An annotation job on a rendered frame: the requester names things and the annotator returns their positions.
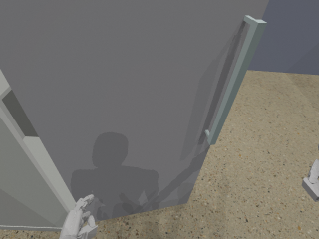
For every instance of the fridge door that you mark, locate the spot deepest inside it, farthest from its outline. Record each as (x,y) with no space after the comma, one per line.
(121,92)

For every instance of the handle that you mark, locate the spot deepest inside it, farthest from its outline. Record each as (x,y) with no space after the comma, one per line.
(256,29)

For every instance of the left robot hand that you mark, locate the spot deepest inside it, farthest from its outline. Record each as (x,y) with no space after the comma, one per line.
(76,218)

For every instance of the right robot hand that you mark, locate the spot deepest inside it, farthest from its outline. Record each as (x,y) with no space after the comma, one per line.
(311,182)

